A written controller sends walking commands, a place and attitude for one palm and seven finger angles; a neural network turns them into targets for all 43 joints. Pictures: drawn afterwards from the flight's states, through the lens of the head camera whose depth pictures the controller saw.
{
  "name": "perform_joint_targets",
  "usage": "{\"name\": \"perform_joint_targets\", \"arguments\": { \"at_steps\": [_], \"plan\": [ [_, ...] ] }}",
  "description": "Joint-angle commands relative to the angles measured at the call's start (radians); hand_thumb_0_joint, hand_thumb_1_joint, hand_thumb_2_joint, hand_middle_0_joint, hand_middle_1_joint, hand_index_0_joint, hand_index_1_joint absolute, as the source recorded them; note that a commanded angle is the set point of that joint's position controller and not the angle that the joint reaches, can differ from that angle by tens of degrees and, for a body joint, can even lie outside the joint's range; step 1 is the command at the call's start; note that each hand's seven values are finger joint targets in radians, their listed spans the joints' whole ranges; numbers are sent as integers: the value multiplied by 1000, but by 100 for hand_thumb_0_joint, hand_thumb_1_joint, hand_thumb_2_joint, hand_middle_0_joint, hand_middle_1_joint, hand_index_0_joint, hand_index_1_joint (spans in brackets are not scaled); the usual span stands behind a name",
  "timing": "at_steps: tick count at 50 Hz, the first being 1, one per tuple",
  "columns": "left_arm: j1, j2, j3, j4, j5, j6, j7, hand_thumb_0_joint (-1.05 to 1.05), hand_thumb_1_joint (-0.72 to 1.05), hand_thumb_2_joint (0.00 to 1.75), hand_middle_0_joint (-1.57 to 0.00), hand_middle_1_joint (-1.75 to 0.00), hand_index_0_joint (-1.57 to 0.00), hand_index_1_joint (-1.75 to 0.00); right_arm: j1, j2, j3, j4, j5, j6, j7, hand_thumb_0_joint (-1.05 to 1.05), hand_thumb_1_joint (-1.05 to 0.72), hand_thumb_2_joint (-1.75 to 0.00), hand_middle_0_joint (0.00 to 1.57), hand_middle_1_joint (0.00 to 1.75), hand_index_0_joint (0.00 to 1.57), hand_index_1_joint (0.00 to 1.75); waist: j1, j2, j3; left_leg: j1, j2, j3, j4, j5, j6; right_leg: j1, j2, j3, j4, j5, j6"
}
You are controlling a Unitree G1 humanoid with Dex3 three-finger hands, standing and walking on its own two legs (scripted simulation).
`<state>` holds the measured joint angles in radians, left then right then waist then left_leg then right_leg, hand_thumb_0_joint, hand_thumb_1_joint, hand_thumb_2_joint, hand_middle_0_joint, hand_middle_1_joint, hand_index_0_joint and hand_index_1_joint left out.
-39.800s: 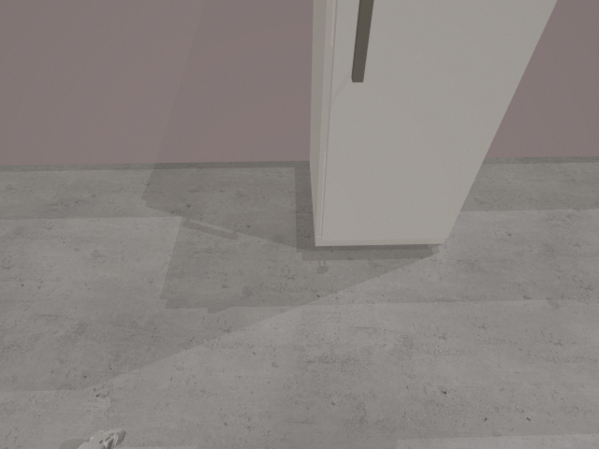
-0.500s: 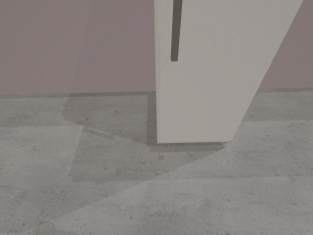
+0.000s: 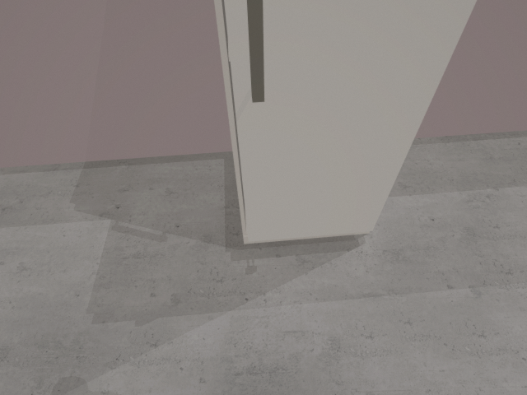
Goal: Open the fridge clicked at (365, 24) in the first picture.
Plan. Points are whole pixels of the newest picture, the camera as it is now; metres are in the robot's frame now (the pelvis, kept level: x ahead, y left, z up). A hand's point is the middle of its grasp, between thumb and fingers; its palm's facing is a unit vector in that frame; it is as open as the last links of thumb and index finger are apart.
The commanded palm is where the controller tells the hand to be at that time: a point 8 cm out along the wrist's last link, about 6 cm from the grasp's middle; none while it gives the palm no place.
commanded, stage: take the last steps up to it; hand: left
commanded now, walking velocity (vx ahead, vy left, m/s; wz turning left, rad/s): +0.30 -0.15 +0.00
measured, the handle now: out of the picture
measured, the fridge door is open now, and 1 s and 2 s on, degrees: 0 0 0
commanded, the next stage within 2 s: come to a stop and stand still in 0.56 s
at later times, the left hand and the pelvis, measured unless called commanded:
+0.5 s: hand out of the picture +0.07 +0.09 -0.18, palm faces +0.04 -0.99 -0.14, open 7.4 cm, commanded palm none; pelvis +0.17 -0.06 -0.01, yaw -2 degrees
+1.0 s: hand (251, 284) +0.35 +0.05 -0.16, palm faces +0.08 -0.97 -0.24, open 7.3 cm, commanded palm none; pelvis +0.28 -0.14 +0.00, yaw +3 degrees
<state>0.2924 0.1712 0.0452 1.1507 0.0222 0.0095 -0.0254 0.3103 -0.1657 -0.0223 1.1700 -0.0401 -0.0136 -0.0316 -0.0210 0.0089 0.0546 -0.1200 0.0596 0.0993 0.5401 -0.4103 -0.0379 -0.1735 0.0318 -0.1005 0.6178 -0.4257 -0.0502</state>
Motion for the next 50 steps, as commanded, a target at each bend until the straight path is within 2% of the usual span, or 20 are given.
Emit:
{"name": "perform_joint_targets", "arguments": {
  "at_steps": [1,2,4,7,11,18,20,21,22,23,24,26,30,34,37,38,40,41,44,50],
  "plan": [
    [190,147,51,-17,11,-39,11,0,90,90,-20,-30,-20,-30,-6,-136,-35,-50,16,-17,-20,0,-90,-90,20,30,20,30,103,-120,-24,-287,100,6,276,393,68,271,-171,216,-302,275,-65],
    [364,203,63,39,12,-40,27,0,90,90,-20,-30,-20,-30,-140,-69,-23,-112,28,-26,-15,0,-90,-90,20,30,20,30,175,-336,-1,-549,-50,68,567,-171,24,409,-368,478,-345,634,-166],
    [388,116,36,60,7,-49,49,0,90,90,-20,-30,-20,-30,-172,-95,-42,-103,17,-28,-13,0,-90,-90,20,30,20,30,155,-252,21,-684,0,-59,777,-138,40,461,-332,370,-243,1054,-158],
    [300,76,16,16,6,-64,69,0,90,90,-20,-30,-20,-30,-187,-37,-42,-99,15,-4,13,0,-90,-90,20,30,20,30,80,-9,64,-634,39,-35,754,1,29,309,-266,212,-265,911,-124],
    [249,45,1,8,10,-82,73,0,90,90,-20,-30,-20,-30,-170,-10,-37,-106,20,14,29,0,-90,-90,20,30,20,30,17,-88,96,-535,17,26,561,138,27,163,-173,101,-351,910,-32],
    [242,85,12,19,3,-89,76,0,90,90,-20,-30,-20,-30,-66,-47,-40,-97,28,-6,-4,0,-90,-90,20,30,20,30,-69,-156,1,-191,-137,169,228,146,127,151,-152,49,-133,1577,60],
    [169,74,7,-14,-3,-84,69,0,90,90,-20,-30,-20,-30,195,-108,-66,-30,14,-5,-20,0,-90,-90,20,30,20,30,-200,-93,-85,174,3,-35,58,284,218,-105,-138,46,294,1251,74],
    [183,21,3,-53,-28,-79,60,0,90,90,-20,-30,-20,-30,287,-198,-90,-19,-6,-6,-29,0,-90,-90,20,30,20,30,-200,177,-202,363,359,-510,-69,467,392,-358,0,17,800,275,93],
    [166,62,12,-83,-19,-68,62,0,90,90,-20,-30,-20,-30,223,-214,-76,-41,22,-6,-21,0,-90,-90,20,30,20,30,-124,89,-196,231,496,-724,-230,407,442,-416,24,157,979,-88,36],
    [135,58,15,-103,-2,-57,61,0,90,90,-20,-30,-20,-30,97,-198,-69,-79,21,-12,-13,0,-90,-90,20,30,20,30,-66,-6,-11,29,488,-667,-295,173,423,-456,-44,197,958,-54,7],
    [118,31,19,-122,18,-54,42,0,90,90,-20,-30,-20,-30,29,-140,-58,-100,11,-27,-25,0,-90,-90,20,30,20,30,-28,-57,126,-70,405,-547,-307,192,260,-508,-66,170,899,36,27],
    [183,-4,18,-99,25,-31,26,0,90,90,-20,-30,-20,-30,-35,-62,-24,-114,8,-48,-21,0,-90,-90,20,30,20,30,49,70,118,-232,294,-310,-325,260,224,-407,-113,149,790,120,55],
    [161,-39,12,-105,12,-9,15,0,90,90,-20,-30,-20,-30,-46,-106,-35,-129,10,-52,-5,0,-90,-90,20,30,20,30,69,89,44,-248,169,-48,-272,484,172,-297,-145,54,413,178,97],
    [18,-10,4,-123,9,-18,14,0,90,90,-20,-30,-20,-30,18,-119,-43,-115,10,-29,5,0,-90,-90,20,30,20,30,17,168,27,-215,144,-42,-217,466,158,-192,-112,-22,107,276,111],
    [69,45,7,-113,8,-35,25,0,90,90,-20,-30,-20,-30,8,-138,-43,-122,15,-10,6,0,-90,-90,20,30,20,30,57,134,-55,-167,95,-19,-55,471,92,-12,-80,-47,-102,393,113],
    [104,104,18,-109,9,-43,32,0,90,90,-20,-30,-20,-30,33,-120,-47,-124,20,-2,11,0,-90,-90,20,30,20,30,66,58,-88,-180,64,-17,22,350,50,55,-133,9,-149,568,107],
    [122,256,45,-125,12,-51,50,0,90,90,-20,-30,-20,-30,116,-65,-45,-143,42,17,11,0,-90,-90,20,30,20,30,55,-263,-226,-270,-69,4,362,-206,-6,189,-478,322,-139,1314,-89],
    [117,270,49,-134,15,-45,57,0,90,90,-20,-30,-20,-30,117,-68,-50,-147,44,31,4,0,-90,-90,20,30,20,30,64,-205,-219,-271,-56,-61,483,-273,1,184,-523,295,-148,1384,-136],
    [51,237,62,-145,8,-23,78,0,90,90,-20,-30,-20,-30,-22,-109,-58,-182,41,49,2,0,-90,-90,20,30,20,30,97,-372,-184,-443,-40,-157,735,-194,-12,190,-485,295,-139,1295,-148],
    [-85,222,69,-214,18,-9,86,0,90,90,-20,-30,-20,-30,-74,-80,-60,-208,28,80,38,0,-90,-90,20,30,20,30,44,-202,-148,-307,-35,-133,485,-72,-33,-24,-433,171,-195,872,-98]
  ]
}}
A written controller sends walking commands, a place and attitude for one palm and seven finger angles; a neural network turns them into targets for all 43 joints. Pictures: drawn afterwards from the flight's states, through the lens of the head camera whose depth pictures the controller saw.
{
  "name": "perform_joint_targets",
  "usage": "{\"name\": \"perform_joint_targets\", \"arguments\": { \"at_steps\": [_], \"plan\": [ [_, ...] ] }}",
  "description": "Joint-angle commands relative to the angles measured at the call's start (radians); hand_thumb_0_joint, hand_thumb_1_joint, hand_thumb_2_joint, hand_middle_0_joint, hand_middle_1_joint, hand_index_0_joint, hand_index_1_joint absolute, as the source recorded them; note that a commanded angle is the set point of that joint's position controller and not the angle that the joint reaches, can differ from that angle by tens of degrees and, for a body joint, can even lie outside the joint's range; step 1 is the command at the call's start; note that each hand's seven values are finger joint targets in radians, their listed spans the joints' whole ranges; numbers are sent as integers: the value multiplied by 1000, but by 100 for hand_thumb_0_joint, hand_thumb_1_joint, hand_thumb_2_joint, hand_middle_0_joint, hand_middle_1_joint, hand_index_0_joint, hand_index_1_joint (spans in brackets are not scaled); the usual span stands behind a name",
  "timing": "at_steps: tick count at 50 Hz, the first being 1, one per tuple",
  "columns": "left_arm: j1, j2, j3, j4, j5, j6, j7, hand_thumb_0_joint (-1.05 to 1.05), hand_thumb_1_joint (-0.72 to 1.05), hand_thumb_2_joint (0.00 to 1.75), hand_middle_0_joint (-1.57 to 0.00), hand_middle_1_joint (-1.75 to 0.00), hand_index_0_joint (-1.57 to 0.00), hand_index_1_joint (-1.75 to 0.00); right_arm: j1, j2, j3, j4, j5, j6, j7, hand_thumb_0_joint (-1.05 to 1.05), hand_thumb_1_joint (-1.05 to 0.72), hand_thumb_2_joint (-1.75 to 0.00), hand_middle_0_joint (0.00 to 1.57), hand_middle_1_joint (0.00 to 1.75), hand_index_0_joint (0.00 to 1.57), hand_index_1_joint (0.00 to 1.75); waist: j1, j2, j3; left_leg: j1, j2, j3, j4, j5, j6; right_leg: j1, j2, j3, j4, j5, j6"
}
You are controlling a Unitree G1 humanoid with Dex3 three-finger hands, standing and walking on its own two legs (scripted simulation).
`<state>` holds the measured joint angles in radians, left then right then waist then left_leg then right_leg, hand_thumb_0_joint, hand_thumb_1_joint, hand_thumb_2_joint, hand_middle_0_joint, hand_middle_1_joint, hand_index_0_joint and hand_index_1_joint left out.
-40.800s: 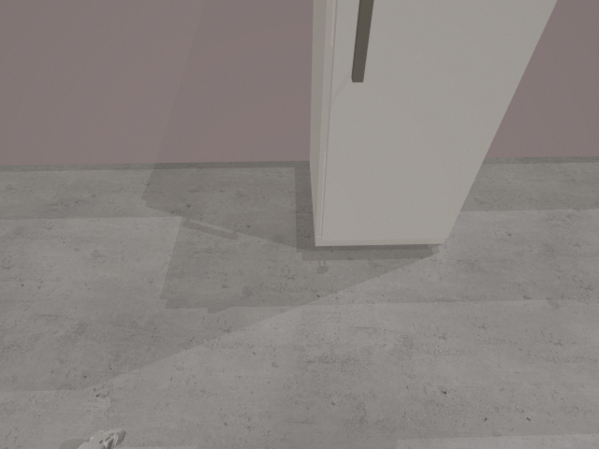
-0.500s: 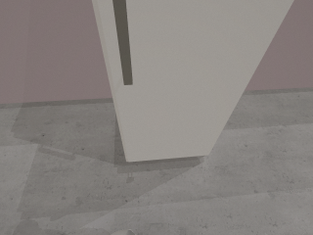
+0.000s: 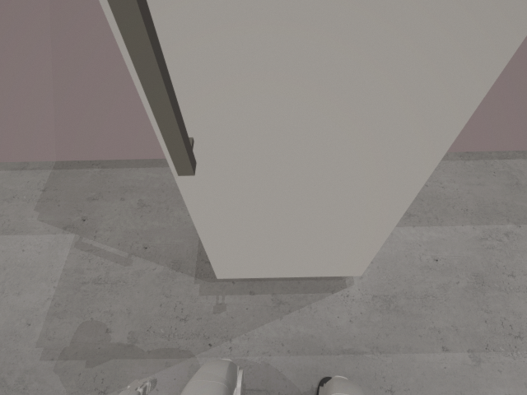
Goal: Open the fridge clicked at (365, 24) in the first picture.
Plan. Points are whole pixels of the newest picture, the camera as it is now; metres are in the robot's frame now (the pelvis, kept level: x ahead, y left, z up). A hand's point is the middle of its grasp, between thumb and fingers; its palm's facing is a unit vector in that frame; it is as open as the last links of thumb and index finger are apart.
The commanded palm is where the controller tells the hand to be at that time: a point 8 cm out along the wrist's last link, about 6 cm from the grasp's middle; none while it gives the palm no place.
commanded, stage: come to a stop and stand still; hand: left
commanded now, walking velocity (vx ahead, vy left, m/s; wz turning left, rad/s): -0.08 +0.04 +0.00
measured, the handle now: (146, 30) +0.47 +0.16 +0.27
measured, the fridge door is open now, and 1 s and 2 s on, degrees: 0 0 0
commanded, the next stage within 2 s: look again from close up in 1.16 s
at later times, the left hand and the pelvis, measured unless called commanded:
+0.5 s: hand out of the picture -0.04 +0.27 -0.16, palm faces +0.02 -0.97 -0.24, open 7.4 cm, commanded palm none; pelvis -0.06 +0.08 +0.01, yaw -2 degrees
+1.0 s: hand out of the picture -0.11 +0.24 -0.17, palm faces +0.01 -0.98 -0.18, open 7.4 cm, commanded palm none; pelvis -0.09 +0.08 +0.01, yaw -1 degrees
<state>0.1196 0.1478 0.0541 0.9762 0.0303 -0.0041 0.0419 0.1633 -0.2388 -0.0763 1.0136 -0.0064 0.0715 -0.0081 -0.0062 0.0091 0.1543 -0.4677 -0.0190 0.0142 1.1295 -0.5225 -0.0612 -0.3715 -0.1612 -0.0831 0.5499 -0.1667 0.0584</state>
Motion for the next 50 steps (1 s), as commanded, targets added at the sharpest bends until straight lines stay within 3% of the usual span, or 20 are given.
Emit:
{"name": "perform_joint_targets", "arguments": {
  "at_steps": [1,5,6,7,8,9,10,11,14,17,21,24,25,26,28,30,33,39,44,50],
  "plan": [
    [71,257,63,-52,12,5,14,0,90,90,-20,-30,-20,-30,83,-8,-5,-53,-5,-9,15,0,-90,-90,20,30,20,30,24,-215,-258,68,38,-37,-162,36,-6,169,-233,145,-126,577,-203],
    [13,254,61,-74,15,22,-5,0,90,90,-20,-30,-20,-30,177,-29,-10,-36,-4,-30,13,0,-90,-90,20,30,20,30,-42,-228,-238,285,21,40,-532,215,2,27,-166,123,-77,224,-125],
    [21,227,51,-78,3,32,-11,0,90,90,-20,-30,-20,-30,203,-76,-12,-31,-6,-41,13,0,-90,-90,20,30,20,30,-53,-92,-249,367,54,23,-671,307,9,-29,-101,68,12,87,-80],
    [49,152,37,-91,-8,47,-14,0,90,90,-20,-30,-20,-30,177,-179,-31,-53,-18,-54,11,0,-90,-90,20,30,20,30,-45,253,-203,337,288,-288,-831,429,89,-186,49,-22,210,-313,-1],
    [14,131,30,-100,-7,58,-8,0,90,90,-20,-30,-20,-30,114,-239,-42,-93,-30,-47,-3,0,-90,-90,20,30,20,30,-54,380,-151,158,399,-384,-885,536,179,-161,122,55,417,-496,7],
    [27,156,40,-97,-10,64,-10,0,90,90,-20,-30,-20,-30,30,-221,-30,-129,-37,-43,-8,0,-90,-90,20,30,20,30,-19,259,-117,39,396,-297,-890,420,226,-99,98,132,523,-428,-18],
    [38,147,40,-73,2,70,-9,0,90,90,-20,-30,-20,-30,-7,-178,-21,-136,-37,-52,-14,0,-90,-90,20,30,20,30,0,278,-110,42,332,-279,-896,412,212,-123,115,149,599,-373,-29],
    [54,163,46,-48,5,68,-15,0,90,90,-20,-30,-20,-30,-28,-170,-14,-139,-34,-53,-22,0,-90,-90,20,30,20,30,13,214,-111,82,281,-234,-864,416,185,-158,143,162,669,-306,-28],
    [126,153,39,-9,-3,54,-21,0,90,90,-20,-30,-20,-30,-14,-118,7,-134,-26,-66,-27,0,-90,-90,20,30,20,30,36,142,-145,210,226,-164,-850,420,173,-172,141,146,656,-214,-13],
    [126,136,20,-4,-6,42,-23,0,90,90,-20,-30,-20,-30,46,-94,10,-102,-20,-73,-30,0,-90,-90,20,30,20,30,16,113,-201,364,249,-190,-853,484,216,-135,132,112,455,-251,-8],
    [98,109,-3,-2,-10,30,-20,0,90,90,-20,-30,-20,-30,123,-88,8,-52,-19,-72,-29,0,-90,-90,20,30,20,30,-24,106,-214,424,280,-231,-864,567,234,13,133,79,129,-322,-26],
    [203,107,-7,52,-16,24,-10,0,90,90,-20,-30,-20,-30,110,-86,10,-23,-10,-71,-24,0,-90,-90,20,30,20,30,13,71,-236,364,252,-211,-849,488,190,181,137,71,-118,-168,-47],
    [231,118,-7,72,-13,13,-5,0,90,90,-20,-30,-20,-30,110,-61,13,-13,-3,-73,-21,0,-90,-90,20,30,20,30,22,27,-230,309,211,-184,-814,459,154,266,121,95,-240,-63,-58],
    [242,140,-6,84,-9,9,0,0,90,90,-20,-30,-20,-30,105,-34,16,-13,2,-72,-16,0,-90,-90,20,30,20,30,13,-57,-202,232,153,-126,-787,359,99,300,48,190,-269,-52,-95],
    [173,174,-13,75,-11,4,-2,0,90,90,-20,-30,-20,-30,100,-8,28,-1,0,-66,-5,0,-90,-90,20,30,20,30,-21,-159,-122,300,52,-39,-712,295,46,94,-90,286,-324,-158,-181],
    [121,138,-20,74,-14,-10,0,0,90,90,-20,-30,-20,-30,141,-3,31,40,-7,-63,-4,0,-90,-90,20,30,20,30,-38,-227,-128,364,74,-43,-712,362,64,55,-24,226,-290,-132,-158],
    [151,105,-32,93,-21,-3,3,0,90,90,-20,-30,-20,-30,154,-12,39,80,-9,-64,-10,0,-90,-90,20,30,20,30,-31,-113,-75,363,109,-66,-762,362,73,39,28,191,-275,-198,-113],
    [251,77,-28,136,-16,20,2,0,90,90,-20,-30,-20,-30,159,-18,42,110,-16,-61,-22,0,-90,-90,20,30,20,30,9,86,7,185,154,-186,-960,20,95,124,103,128,-195,-234,-91],
    [296,65,-26,157,-13,18,-1,0,90,90,-20,-30,-20,-30,172,-11,34,110,-16,-62,-26,0,-90,-90,20,30,20,30,19,62,-45,188,151,-181,-978,10,94,157,110,108,-185,-224,-95],
    [295,57,-30,159,-14,1,2,0,90,90,-20,-30,-20,-30,197,9,34,112,-10,-66,-26,0,-90,-90,20,30,20,30,0,-13,-83,283,133,-137,-903,154,91,105,82,146,-243,-218,-98]
  ]
}}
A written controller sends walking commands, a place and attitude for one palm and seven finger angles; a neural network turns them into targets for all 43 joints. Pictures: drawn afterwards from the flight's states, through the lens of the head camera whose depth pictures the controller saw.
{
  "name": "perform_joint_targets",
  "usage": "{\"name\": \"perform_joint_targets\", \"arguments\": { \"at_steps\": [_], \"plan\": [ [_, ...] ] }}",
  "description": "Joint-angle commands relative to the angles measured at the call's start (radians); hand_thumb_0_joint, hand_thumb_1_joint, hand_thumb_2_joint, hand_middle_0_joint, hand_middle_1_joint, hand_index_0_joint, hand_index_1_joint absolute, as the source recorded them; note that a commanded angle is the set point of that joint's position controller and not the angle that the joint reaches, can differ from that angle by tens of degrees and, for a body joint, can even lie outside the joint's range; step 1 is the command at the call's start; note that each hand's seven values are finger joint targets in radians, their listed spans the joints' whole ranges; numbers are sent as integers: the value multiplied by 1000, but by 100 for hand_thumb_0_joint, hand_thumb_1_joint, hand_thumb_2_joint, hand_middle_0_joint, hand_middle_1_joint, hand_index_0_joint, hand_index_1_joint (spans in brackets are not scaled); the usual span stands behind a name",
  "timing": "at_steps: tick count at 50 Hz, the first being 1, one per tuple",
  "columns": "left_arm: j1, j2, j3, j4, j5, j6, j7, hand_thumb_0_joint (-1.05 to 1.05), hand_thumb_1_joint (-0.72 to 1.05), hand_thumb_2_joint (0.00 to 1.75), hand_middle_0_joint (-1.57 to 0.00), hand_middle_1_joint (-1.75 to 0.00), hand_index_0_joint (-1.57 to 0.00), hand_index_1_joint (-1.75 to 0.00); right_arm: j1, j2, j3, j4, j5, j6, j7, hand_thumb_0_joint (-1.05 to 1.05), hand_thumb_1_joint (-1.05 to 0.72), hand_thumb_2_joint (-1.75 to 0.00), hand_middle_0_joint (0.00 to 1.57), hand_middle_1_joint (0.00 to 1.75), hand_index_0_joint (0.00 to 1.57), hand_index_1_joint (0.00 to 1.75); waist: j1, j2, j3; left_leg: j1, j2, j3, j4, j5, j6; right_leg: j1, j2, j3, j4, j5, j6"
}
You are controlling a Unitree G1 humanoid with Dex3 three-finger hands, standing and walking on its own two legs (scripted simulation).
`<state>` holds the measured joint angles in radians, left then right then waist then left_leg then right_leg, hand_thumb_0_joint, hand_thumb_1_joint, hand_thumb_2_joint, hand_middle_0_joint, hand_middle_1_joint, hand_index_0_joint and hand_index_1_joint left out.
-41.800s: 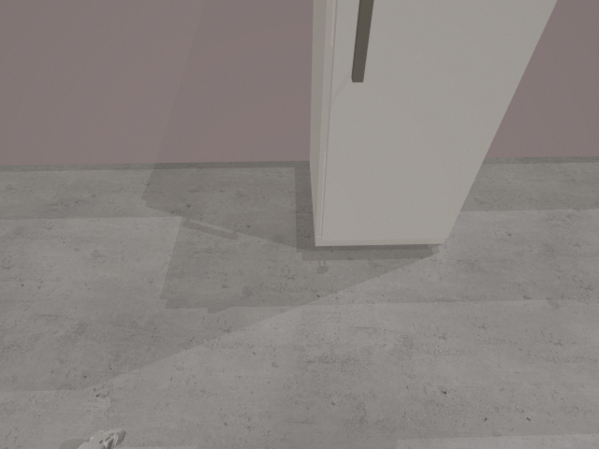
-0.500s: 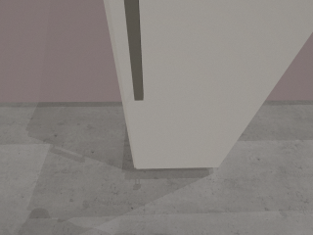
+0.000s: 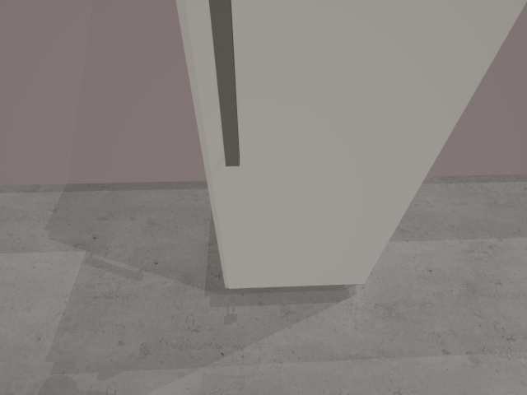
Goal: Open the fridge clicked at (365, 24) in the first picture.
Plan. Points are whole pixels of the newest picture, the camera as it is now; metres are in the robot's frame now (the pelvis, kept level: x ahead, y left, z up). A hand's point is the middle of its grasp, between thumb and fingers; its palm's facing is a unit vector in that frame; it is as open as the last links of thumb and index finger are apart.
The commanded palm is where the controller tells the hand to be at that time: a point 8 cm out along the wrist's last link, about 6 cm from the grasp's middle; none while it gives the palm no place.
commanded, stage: come to a stop and stand still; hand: left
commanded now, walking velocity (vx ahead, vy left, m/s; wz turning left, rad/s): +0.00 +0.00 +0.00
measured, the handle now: (224, 44) +0.55 +0.09 +0.26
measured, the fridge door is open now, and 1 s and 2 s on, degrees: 0 0 0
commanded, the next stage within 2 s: look again from close up in 0.16 s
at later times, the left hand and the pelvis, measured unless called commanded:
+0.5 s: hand out of the picture +0.03 +0.17 -0.18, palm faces +0.03 -0.98 -0.19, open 7.4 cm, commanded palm none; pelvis +0.03 +0.00 -0.01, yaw +0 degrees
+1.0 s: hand out of the picture +0.06 +0.21 -0.18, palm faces -0.03 -0.97 -0.24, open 7.4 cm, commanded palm none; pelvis +0.04 +0.01 +0.00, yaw -2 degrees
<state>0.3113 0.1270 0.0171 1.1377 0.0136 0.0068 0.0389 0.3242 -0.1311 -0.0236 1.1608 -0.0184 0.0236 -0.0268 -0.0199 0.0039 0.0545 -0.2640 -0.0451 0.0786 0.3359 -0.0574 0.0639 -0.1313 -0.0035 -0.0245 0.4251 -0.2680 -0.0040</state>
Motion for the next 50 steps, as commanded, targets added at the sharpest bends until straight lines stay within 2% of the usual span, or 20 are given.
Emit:
{"name": "perform_joint_targets", "arguments": {
  "at_steps": [1,7,8,9,10,11,12,14,15,19,21,24,27,30,31,37,39,41,44,50],
  "plan": [
    [96,77,5,-1,2,-10,5,0,90,90,-20,-30,-20,-30,38,-95,-18,-34,1,-17,-7,0,-90,-90,20,30,20,30,6,-14,31,76,157,-202,-107,-315,-36,-151,-77,95,-126,-141,-37],
    [116,71,2,6,4,-12,6,0,90,90,-20,-30,-20,-30,35,-82,-15,-32,1,-10,-5,0,-90,-90,20,30,20,30,0,-21,80,67,147,-186,-83,-300,-37,-208,-81,114,-151,-191,-37],
    [176,81,-19,-5,29,-45,33,0,90,90,-20,-30,-20,-30,-68,-128,-4,-120,-1,-32,13,0,-90,-90,20,30,20,30,45,-76,94,-16,115,-110,122,-189,-72,-170,-97,116,-146,-20,-48],
    [103,127,-8,-58,17,-48,29,0,90,90,-20,-30,-20,-30,-9,-95,-6,-143,3,-26,23,0,-90,-90,20,30,20,30,-22,-103,30,29,99,-104,180,-266,-63,-262,-148,171,-191,-298,-61],
    [57,139,1,-81,17,-52,24,0,90,90,-20,-30,-20,-30,7,-90,-4,-133,-9,-23,26,0,-90,-90,20,30,20,30,-35,3,32,67,90,-99,203,-227,-60,-301,-162,179,-177,-305,-79],
    [54,134,-4,-84,8,-57,21,0,90,90,-20,-30,-20,-30,30,-82,0,-129,-6,-23,24,0,-90,-90,20,30,20,30,-44,38,13,69,96,-104,204,-217,-52,-292,-145,160,-151,-296,-81],
    [66,127,-5,-91,5,-59,19,0,90,90,-20,-30,-20,-30,40,-79,4,-135,-6,-27,23,0,-90,-90,20,30,20,30,-39,51,3,58,96,-113,193,-200,-46,-280,-126,147,-117,-248,-84],
    [79,108,-8,-93,3,-57,16,0,90,90,-20,-30,-20,-30,37,-90,8,-154,-3,-35,19,0,-90,-90,20,30,20,30,-25,-18,10,17,112,-133,151,-212,-31,-250,-100,130,-79,-217,-83],
    [82,100,-6,-101,8,-54,17,0,90,90,-20,-30,-20,-30,41,-99,6,-160,-5,-40,18,0,-90,-90,20,30,20,30,-22,-22,18,4,124,-147,127,-205,-24,-239,-87,103,-50,-190,-80],
    [132,95,-6,-103,7,-39,14,0,90,90,-20,-30,-20,-30,-1,-133,3,-172,-1,-44,10,0,-90,-90,20,30,20,30,21,22,69,-101,159,-227,8,-356,5,-182,-45,74,13,-150,-61],
    [142,107,-1,-109,9,-39,13,0,90,90,-20,-30,-20,-30,-16,-143,1,-176,0,-51,9,0,-90,-90,20,30,20,30,33,18,49,-109,164,-229,-6,-328,11,-136,-48,70,23,-91,-60],
    [128,115,-3,-120,8,-41,12,0,90,90,-20,-30,-20,-30,-20,-147,0,-171,2,-57,8,0,-90,-90,20,30,20,30,31,-43,22,-61,159,-201,15,-242,9,-128,-63,84,1,-42,-57],
    [101,145,3,-136,7,-48,12,0,90,90,-20,-30,-20,-30,-27,-161,-1,-168,4,-70,6,0,-90,-90,20,30,20,30,28,-45,-37,13,155,-166,65,-52,9,-102,-80,97,-7,56,-55],
    [81,166,5,-148,7,-46,12,0,90,90,-20,-30,-20,-30,-39,-175,-2,-161,5,-74,4,0,-90,-90,20,30,20,30,27,-19,-49,41,155,-157,79,9,10,-90,-83,95,-9,91,-49],
    [71,174,8,-151,6,-44,12,0,90,90,-20,-30,-20,-30,-48,-180,-3,-160,5,-74,4,0,-90,-90,20,30,20,30,25,3,-51,42,157,-156,79,13,9,-88,-83,96,-8,90,-49],
    [44,200,10,-148,8,-34,6,0,90,90,-20,-30,-20,-30,-89,-207,-7,-157,5,-72,3,0,-90,-90,20,30,20,30,27,28,-50,63,174,-178,47,-3,14,-85,-77,86,-14,60,-42],
    [37,202,7,-144,8,-31,3,0,90,90,-20,-30,-20,-30,-97,-216,-8,-157,5,-69,3,0,-90,-90,20,30,20,30,26,19,-43,66,178,-184,28,-44,13,-92,-77,84,-22,43,-40],
    [31,219,10,-144,9,-35,2,0,90,90,-20,-30,-20,-30,-109,-227,-8,-155,7,-71,3,0,-90,-90,20,30,20,30,29,3,-56,71,176,-174,41,-1,13,-72,-87,89,-31,76,-40],
    [21,222,7,-138,8,-31,-1,0,90,90,-20,-30,-20,-30,-120,-238,-9,-152,6,-68,6,0,-90,-90,20,30,20,30,24,0,-52,89,178,-180,16,-64,8,-91,-88,94,-42,39,-41],
    [11,251,7,-125,10,-34,-5,0,90,90,-20,-30,-20,-30,-145,-260,-10,-145,9,-70,7,0,-90,-90,20,30,20,30,29,-5,-71,112,182,-172,17,-7,10,-69,-95,95,-52,77,-38]
  ]
}}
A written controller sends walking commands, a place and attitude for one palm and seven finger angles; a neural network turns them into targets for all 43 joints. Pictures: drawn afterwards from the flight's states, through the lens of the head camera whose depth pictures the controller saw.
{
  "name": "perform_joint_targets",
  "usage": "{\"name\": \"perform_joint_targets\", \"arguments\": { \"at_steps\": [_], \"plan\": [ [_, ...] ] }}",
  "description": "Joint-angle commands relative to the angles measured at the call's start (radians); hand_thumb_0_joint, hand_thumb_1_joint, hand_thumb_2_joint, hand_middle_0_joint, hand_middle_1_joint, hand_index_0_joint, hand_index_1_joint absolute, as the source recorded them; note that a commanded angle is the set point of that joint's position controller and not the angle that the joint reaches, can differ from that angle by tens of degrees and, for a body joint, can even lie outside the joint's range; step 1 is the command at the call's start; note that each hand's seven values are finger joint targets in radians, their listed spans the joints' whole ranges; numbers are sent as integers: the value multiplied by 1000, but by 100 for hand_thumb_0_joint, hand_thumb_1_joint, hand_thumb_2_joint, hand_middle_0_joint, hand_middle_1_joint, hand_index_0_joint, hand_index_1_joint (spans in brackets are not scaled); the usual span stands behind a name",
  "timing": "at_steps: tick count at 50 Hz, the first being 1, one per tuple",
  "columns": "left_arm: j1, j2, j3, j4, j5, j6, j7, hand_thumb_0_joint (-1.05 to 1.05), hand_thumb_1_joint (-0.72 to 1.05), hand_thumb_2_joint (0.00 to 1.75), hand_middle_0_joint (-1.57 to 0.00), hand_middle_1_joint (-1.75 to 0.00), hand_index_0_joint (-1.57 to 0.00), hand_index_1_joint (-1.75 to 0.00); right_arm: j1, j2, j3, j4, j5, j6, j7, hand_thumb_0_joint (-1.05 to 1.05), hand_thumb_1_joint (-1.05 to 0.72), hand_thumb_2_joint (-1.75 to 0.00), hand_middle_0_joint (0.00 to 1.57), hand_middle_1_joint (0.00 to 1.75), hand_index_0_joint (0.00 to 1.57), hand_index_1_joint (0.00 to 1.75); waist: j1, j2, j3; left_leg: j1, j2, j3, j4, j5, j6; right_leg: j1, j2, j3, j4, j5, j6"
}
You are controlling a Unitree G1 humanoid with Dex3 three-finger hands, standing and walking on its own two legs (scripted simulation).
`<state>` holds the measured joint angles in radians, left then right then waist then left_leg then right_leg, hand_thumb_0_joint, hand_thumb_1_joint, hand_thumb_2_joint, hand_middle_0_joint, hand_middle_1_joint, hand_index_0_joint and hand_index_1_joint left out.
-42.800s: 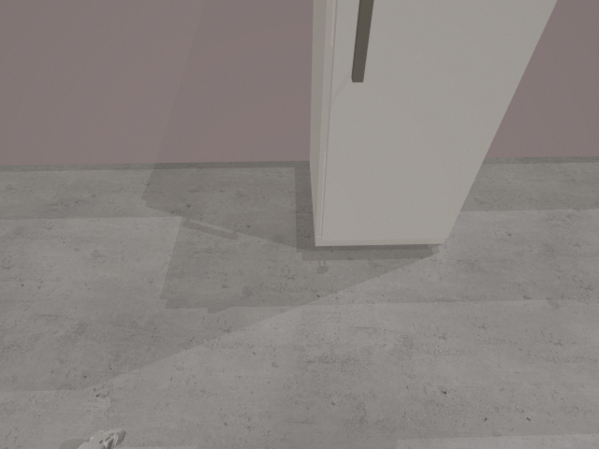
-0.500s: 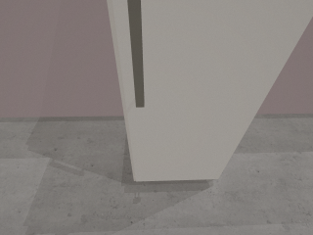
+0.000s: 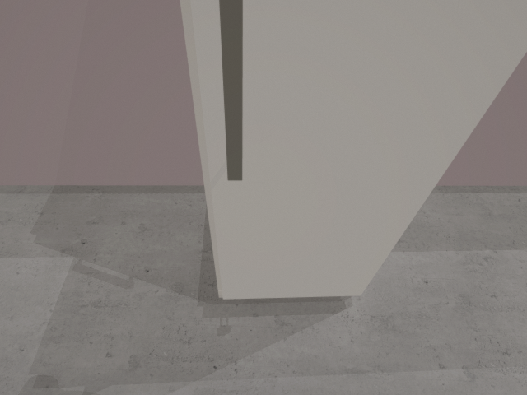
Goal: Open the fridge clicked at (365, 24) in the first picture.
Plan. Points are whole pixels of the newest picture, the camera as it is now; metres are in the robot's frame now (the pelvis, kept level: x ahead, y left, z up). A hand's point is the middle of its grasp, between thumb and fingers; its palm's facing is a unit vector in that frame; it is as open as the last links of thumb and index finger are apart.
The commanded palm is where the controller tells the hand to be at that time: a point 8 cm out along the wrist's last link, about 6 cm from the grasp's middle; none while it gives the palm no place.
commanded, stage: raise the hand to about handle height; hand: left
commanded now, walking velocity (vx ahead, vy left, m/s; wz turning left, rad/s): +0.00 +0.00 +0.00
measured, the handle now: (232, 54) +0.51 +0.09 +0.26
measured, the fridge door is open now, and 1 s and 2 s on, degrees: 0 0 0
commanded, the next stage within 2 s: none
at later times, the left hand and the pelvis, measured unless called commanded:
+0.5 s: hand (122, 384) +0.14 +0.21 -0.03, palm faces +0.15 -0.99 +0.00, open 8.6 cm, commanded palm +0.12 +0.27 +0.00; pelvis -0.03 -0.03 -0.06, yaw +3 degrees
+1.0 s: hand (78, 299) +0.21 +0.25 +0.09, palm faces +0.19 -0.98 -0.05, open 11.6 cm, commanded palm +0.17 +0.29 +0.09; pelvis +0.01 -0.02 -0.03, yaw +3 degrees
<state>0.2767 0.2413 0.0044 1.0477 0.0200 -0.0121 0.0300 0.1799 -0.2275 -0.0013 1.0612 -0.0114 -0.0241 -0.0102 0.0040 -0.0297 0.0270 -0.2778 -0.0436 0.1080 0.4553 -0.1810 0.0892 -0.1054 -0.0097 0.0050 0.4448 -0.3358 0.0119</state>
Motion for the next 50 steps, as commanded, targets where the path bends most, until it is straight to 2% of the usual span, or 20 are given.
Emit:
{"name": "perform_joint_targets", "arguments": {
  "at_steps": [1,3,4,5,6,7,8,9,10,11,15,17,21,25,29,33,37,40,43,50],
  "plan": [
    [44,140,20,-32,3,-16,4,0,90,90,-20,-30,-20,-30,-8,-169,-33,-44,2,-23,-10,0,-90,-90,20,30,20,30,3,26,-49,135,178,-198,-99,127,-17,-96,-93,71,-75,151,-54],
    [34,144,19,-27,2,-14,3,0,90,90,-20,-30,-20,-30,-11,-177,-33,-42,1,-22,-10,0,-90,-90,20,30,20,30,-1,24,-45,144,180,-199,-109,117,-19,-105,-93,71,-78,139,-53],
    [84,36,-6,-19,14,-16,46,0,90,90,-20,-30,-20,-30,23,-129,-19,-94,7,-10,-11,0,-90,-90,20,30,20,30,-22,110,15,135,178,-159,29,267,-52,-160,-85,63,-57,167,-36],
    [-669,594,470,-1560,-127,-193,84,0,88,89,-20,-32,-20,-32,33,-246,-112,-402,19,-130,-74,0,-90,-90,20,30,20,30,-87,385,-338,390,44,-145,34,368,-139,-210,-15,-51,-1,402,-48],
    [-152,238,137,-1315,-92,-156,79,0,85,88,-20,-33,-20,-33,46,-142,25,-358,27,-236,-78,0,-90,-90,20,30,20,30,-8,395,-439,588,166,-230,-57,572,-177,-273,-2,-80,182,153,-58],
    [-54,206,193,-1113,-101,-134,123,0,83,87,-21,-34,-21,-34,89,-138,-2,-278,28,-259,-72,0,-90,-90,20,30,20,30,-15,290,-434,522,166,-247,-104,495,-179,-318,24,-49,262,14,-40],
    [123,-61,2,-1137,-138,-71,100,0,81,86,-21,-36,-21,-36,70,-101,-16,-347,35,-258,-52,0,-90,-90,20,30,20,30,-59,170,-233,397,171,-258,-139,276,-153,-372,27,-72,273,-50,-31],
    [-19,23,59,-1255,-162,-92,89,0,78,85,-21,-37,-21,-37,43,-167,-38,-406,46,-264,-47,0,-90,-90,20,30,20,30,-46,99,-180,247,160,-262,-113,42,-128,-372,8,-60,235,-59,-33],
    [10,-31,45,-1156,-168,-117,60,0,76,84,-21,-39,-21,-39,7,-148,-35,-428,50,-278,-52,0,-90,-90,20,30,20,30,-53,11,-38,100,139,-249,-86,-134,-112,-377,10,-76,190,-60,-37],
    [14,20,115,-1089,-178,-167,34,0,74,83,-21,-40,-21,-40,9,-176,-50,-443,32,-274,-45,0,-90,-90,20,30,20,30,-44,-69,-9,-8,102,-238,-19,-249,-99,-408,19,-84,110,-75,-39],
    [369,66,322,-748,-306,-412,-198,0,64,79,-22,-47,-22,-47,-43,-166,-63,-509,27,-253,-17,0,-90,-90,20,30,20,30,65,-217,-55,-313,40,-149,237,-222,-105,-514,15,-51,187,-207,-55],
    [295,84,305,-763,-359,-496,-351,0,60,77,-22,-50,-22,-50,-80,-179,-63,-578,34,-255,-10,0,-90,-90,20,30,20,30,54,-234,-41,-432,29,-117,334,-241,-105,-544,-6,22,220,-280,-56],
    [157,231,396,-1081,-378,-418,-393,0,50,73,-23,-55,-23,-55,-111,-171,-54,-725,42,-239,-15,0,-90,-90,20,30,20,30,93,105,-203,-381,20,-99,333,-276,-78,-484,-10,84,227,-342,-51],
    [-91,272,422,-1440,-383,-477,-283,0,41,69,-24,-62,-24,-62,-43,-140,-37,-697,24,-246,-41,0,-90,-90,20,30,20,30,12,194,-273,-272,56,-163,346,-277,-56,-533,17,78,242,-278,-52],
    [-107,179,271,-1424,-363,-550,-282,0,32,65,-24,-68,-24,-68,3,-154,-18,-608,27,-295,-62,0,-90,-90,20,30,20,30,-64,194,-185,-232,66,-191,377,-216,-45,-577,34,50,245,-168,-52],
    [-86,224,270,-1212,-373,-427,-396,0,22,61,-25,-74,-25,-74,7,-178,-12,-574,49,-310,-89,0,-90,-90,20,30,20,30,-64,59,-147,-279,61,-190,377,-180,-39,-514,14,93,170,-140,-20],
    [-13,328,429,-1133,-410,-219,-448,0,13,57,-25,-80,-25,-80,-30,-170,-11,-610,61,-286,-98,0,-90,-90,20,30,20,30,39,33,-265,-239,58,-182,335,-56,-53,-326,-35,131,142,48,6],
    [16,359,558,-1227,-466,-183,-403,0,6,54,-26,-84,-26,-84,-55,-144,-2,-635,52,-278,-91,0,-90,-90,20,30,20,30,92,28,-354,-171,60,-184,302,62,-63,-209,-34,99,179,296,21],
    [34,281,533,-1336,-476,-224,-349,0,-1,51,-27,-88,-27,-88,-28,-123,-2,-638,51,-287,-71,0,-90,-90,20,30,20,30,82,57,-342,-82,53,-159,259,152,-62,-228,9,9,209,445,5],
    [-19,234,394,-1308,-412,-166,-372,0,-17,44,-28,-99,-28,-99,5,-167,-15,-614,60,-290,-65,0,-90,-90,20,30,20,30,26,74,-201,-19,67,-172,201,133,-56,-343,46,-47,166,271,-19]
  ]
}}
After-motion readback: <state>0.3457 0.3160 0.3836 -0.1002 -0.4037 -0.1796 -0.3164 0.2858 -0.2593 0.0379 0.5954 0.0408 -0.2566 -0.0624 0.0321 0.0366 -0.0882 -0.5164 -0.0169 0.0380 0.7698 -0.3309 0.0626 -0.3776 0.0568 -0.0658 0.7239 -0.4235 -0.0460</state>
